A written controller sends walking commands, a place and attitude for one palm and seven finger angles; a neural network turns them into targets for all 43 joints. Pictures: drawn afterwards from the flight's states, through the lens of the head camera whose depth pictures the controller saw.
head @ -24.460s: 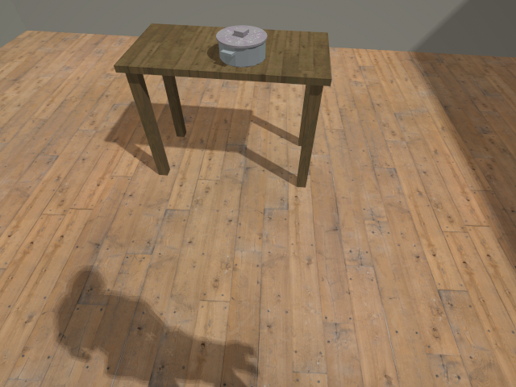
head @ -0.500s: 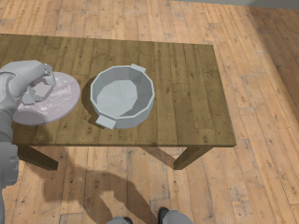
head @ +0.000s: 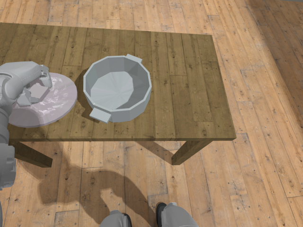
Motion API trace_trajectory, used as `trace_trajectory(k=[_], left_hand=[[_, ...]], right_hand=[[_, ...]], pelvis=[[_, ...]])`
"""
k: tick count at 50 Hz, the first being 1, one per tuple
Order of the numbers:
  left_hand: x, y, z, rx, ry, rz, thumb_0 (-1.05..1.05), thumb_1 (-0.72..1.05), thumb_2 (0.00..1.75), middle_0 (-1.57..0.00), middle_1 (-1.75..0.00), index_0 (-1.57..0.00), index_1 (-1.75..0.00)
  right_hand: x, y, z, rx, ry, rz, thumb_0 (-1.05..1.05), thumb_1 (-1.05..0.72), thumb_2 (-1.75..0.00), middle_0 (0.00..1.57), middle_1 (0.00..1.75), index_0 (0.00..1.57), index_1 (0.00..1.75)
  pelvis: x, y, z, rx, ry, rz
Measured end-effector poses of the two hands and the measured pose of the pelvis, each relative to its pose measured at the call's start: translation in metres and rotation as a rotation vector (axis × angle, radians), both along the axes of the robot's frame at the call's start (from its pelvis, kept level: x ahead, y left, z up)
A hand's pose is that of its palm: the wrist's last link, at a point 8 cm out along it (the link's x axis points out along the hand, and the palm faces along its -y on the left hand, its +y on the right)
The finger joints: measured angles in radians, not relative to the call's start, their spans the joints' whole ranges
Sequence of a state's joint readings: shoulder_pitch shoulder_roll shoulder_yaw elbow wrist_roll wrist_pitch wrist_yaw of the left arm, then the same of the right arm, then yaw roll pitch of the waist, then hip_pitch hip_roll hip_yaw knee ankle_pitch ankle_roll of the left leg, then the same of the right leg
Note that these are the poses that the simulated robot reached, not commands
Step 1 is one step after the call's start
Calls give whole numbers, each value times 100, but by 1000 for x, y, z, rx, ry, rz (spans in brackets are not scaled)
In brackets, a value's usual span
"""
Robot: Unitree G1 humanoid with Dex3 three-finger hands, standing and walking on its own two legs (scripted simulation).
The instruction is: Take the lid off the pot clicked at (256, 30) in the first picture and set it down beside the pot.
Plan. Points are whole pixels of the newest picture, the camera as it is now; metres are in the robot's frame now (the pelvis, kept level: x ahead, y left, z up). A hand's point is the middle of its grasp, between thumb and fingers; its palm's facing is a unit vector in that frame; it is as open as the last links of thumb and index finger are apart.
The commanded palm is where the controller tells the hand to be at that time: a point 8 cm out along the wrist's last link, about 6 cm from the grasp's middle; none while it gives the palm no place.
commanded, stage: lower the lid onto the table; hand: left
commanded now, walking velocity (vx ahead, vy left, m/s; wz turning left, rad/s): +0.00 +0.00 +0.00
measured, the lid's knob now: (37, 92) +0.50 +0.28 -0.04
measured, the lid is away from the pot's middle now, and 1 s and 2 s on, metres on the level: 0.23 0.23 0.23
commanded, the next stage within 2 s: open the fingers wide in 0.02 s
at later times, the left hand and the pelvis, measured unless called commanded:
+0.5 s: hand (28, 95) +0.47 +0.29 -0.01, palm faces -0.50 -0.06 -0.86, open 6.6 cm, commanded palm +0.49 +0.28 +0.04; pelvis +0.00 +0.01 -0.01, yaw +0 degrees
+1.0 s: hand (30, 97) +0.46 +0.28 +0.00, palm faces -0.48 -0.06 -0.87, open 10.1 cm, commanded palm +0.49 +0.28 +0.04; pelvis +0.00 +0.00 +0.00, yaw +0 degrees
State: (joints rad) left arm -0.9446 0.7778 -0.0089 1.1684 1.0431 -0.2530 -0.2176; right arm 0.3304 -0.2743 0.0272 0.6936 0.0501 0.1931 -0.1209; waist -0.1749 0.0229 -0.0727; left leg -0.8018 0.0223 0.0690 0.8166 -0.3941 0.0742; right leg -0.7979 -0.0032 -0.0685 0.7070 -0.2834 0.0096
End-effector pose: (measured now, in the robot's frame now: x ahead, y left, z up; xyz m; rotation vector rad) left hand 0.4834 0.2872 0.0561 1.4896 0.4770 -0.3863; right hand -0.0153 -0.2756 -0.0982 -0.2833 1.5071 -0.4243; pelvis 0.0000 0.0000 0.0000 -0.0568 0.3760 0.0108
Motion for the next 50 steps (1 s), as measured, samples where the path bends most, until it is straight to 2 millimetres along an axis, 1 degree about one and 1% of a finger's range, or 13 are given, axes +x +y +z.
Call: trace_trajectory(k=[7,10,12,15,18,21,25,29,34,42,50], left_hand=[[5,5,-6,-3,-10,7,-2,22,80,-71,-102,-57,-97],[-2,4,-12,-21,-17,10,-1,23,80,-72,-103,-56,-97],[-5,3,-12,-18,-22,3,0,28,81,-73,-104,-56,-98],[-6,4,-6,-19,-43,1,0,33,81,-73,-105,-57,-99],[-7,8,-7,-13,-38,27,0,39,81,-73,-106,-59,-101],[-6,5,-6,-4,-33,19,0,43,80,-71,-107,-59,-103],[-6,3,-6,-11,-28,9,0,45,77,-68,-107,-59,-105],[-7,1,-5,-11,-40,-1,0,43,73,-63,-107,-57,-105],[-11,0,-5,-8,-45,-2,0,38,66,-57,-106,-52,-105],[-15,-2,-5,-7,-47,9,0,28,56,-46,-103,-43,-103],[-15,-5,-3,-7,-47,10,0,18,46,-36,-101,-34,-101]], right_hand=[[-10,2,-2,-8,28,-10,1,-91,-90,21,30,20,30],[-12,6,-4,18,45,-24,1,-91,-90,21,30,20,30],[-12,9,-5,34,60,-25,1,-91,-90,21,30,20,30],[-8,13,-7,46,59,-22,1,-91,-90,21,30,20,30],[-1,15,-10,60,37,-18,1,-91,-90,21,30,20,30],[5,16,-12,68,20,-12,1,-91,-90,21,30,20,30],[13,17,-14,66,-8,-5,1,-91,-90,21,30,20,30],[17,17,-14,65,-23,1,0,-91,-90,21,30,20,30],[16,17,-14,73,-16,7,0,-91,-90,21,30,20,30],[11,13,-13,70,-9,4,1,-91,-90,21,30,20,30],[3,8,-11,56,-10,-5,1,-91,-90,21,30,20,30]], pelvis=[[-1,2,-5,-6,21,-2],[1,4,-5,-6,22,-7],[2,5,-4,-6,18,-6],[2,6,-4,-6,14,-1],[2,7,-5,-6,13,1],[1,8,-5,-6,12,2],[0,9,-6,-6,10,0],[0,10,-6,-5,8,0],[0,10,-5,-5,3,2],[-3,7,-5,-2,-6,4],[-4,4,-5,1,-8,1]])
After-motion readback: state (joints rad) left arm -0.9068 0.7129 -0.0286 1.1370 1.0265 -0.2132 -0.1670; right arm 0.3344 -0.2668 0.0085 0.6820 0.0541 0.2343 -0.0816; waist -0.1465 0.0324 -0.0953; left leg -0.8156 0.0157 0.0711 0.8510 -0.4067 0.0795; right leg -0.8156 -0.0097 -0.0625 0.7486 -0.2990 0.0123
